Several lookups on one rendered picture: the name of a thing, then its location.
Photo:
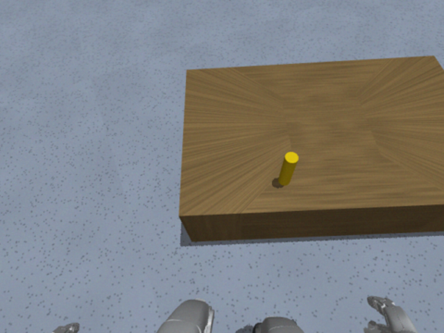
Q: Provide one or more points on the can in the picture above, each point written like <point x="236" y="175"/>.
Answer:
<point x="288" y="167"/>

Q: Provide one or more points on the right robot hand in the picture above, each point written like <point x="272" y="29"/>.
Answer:
<point x="396" y="318"/>

